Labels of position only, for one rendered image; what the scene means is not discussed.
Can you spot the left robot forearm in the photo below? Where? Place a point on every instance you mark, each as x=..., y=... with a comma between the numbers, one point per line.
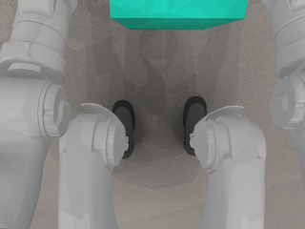
x=38, y=41

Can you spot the right robot shin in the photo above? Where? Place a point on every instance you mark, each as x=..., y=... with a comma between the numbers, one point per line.
x=227, y=111

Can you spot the left robot foot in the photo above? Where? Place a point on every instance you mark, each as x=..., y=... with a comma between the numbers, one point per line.
x=123, y=109

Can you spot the right robot forearm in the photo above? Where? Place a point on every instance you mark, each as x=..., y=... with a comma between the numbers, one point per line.
x=286, y=20

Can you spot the carton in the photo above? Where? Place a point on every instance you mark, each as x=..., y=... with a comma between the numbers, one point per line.
x=176, y=14

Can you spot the right robot upper arm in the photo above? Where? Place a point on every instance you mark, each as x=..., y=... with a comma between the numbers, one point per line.
x=287, y=110

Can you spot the left robot upper arm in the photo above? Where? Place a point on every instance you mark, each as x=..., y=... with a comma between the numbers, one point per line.
x=32, y=113

